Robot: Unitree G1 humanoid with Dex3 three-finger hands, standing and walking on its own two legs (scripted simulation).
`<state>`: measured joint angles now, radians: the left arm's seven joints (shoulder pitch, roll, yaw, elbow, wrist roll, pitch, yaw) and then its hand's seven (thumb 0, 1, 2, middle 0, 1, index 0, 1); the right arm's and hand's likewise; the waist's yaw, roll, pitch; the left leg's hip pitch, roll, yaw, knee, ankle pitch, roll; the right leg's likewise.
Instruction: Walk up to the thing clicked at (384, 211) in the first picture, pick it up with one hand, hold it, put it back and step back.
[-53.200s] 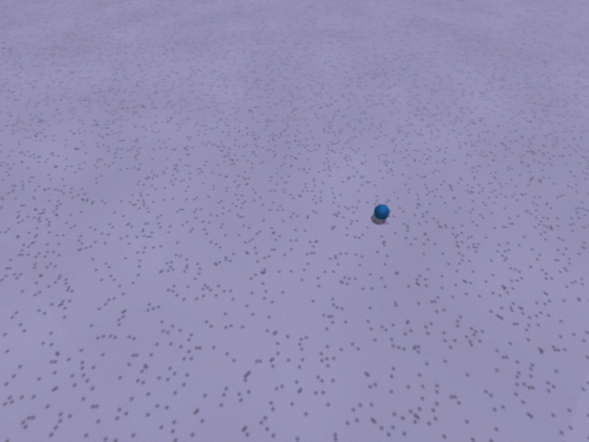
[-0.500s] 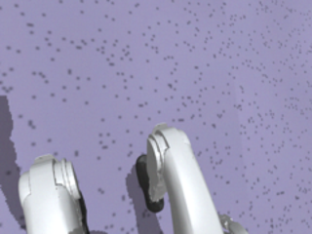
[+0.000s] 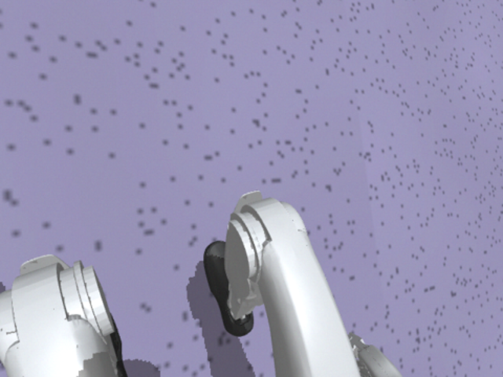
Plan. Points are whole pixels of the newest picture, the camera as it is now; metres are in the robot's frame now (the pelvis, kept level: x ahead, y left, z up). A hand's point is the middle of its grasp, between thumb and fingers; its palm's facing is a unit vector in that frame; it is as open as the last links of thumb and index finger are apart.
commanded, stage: rest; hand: left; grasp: from above
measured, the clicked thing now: out of the picture +0.51 +0.32 -0.24
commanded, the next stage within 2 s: open in 0.98 s
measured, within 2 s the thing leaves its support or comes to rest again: rests again in 0.72 s
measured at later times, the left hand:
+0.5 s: hand out of the picture +0.50 +0.32 -0.24, palm faces -0.46 -0.11 -0.88, open 9.2 cm
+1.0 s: hand out of the picture +0.50 +0.32 -0.26, palm faces -0.45 -0.12 -0.88, open 9.3 cm
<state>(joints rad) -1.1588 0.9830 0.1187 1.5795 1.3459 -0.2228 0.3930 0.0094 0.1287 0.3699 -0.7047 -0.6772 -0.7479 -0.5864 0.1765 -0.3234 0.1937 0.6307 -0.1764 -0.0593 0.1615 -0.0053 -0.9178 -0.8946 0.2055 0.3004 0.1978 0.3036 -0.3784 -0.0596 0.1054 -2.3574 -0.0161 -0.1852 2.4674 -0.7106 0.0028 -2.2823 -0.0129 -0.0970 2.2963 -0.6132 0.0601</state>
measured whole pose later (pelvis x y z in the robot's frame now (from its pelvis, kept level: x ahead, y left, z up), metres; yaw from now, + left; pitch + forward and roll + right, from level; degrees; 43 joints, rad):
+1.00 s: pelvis +0.00 +0.01 -0.01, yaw -4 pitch +30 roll -16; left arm -1.17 1.14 0.14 1.69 1.35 -0.21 0.48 0.00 0.09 0.50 -0.66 -0.73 -0.69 -0.66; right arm 0.15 -0.36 0.33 0.58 -0.22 -0.14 0.18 -0.01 -0.91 -0.89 0.21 0.30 0.20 0.30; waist -0.45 -0.13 0.19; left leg -2.37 -0.01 -0.24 2.54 -0.72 0.02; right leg -2.27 0.02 -0.15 2.31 -0.59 0.07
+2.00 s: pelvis +0.00 +0.01 -0.01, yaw -5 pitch +30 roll -17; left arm -1.16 1.16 0.12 1.65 1.31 -0.23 0.47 0.00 -0.45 1.01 -0.10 -1.07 -0.10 -1.05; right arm 0.12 -0.35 0.36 0.59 -0.23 -0.12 0.18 -0.01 -0.90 -0.89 0.21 0.30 0.20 0.30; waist -0.44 -0.13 0.20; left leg -2.37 0.00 -0.25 2.54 -0.72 0.01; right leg -2.27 0.02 -0.16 2.30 -0.58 0.07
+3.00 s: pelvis -0.02 +0.01 +0.03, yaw +1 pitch +34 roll -13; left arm -1.21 0.98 -0.01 1.37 1.25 -0.27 0.08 0.00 -0.32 0.87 -0.27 -0.82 -0.25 -0.83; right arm 0.17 -0.35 0.21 0.54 -0.13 0.11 0.06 -0.01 -0.91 -0.90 0.21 0.30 0.20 0.30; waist -0.35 -0.02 0.05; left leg -2.32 -0.03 -0.15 2.34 -0.63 0.04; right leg -2.21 -0.04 -0.09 2.17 -0.56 0.03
